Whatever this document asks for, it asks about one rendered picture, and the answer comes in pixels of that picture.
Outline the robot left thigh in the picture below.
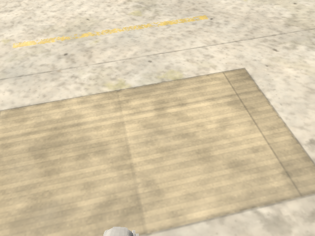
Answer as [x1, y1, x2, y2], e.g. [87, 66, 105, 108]
[104, 226, 139, 236]

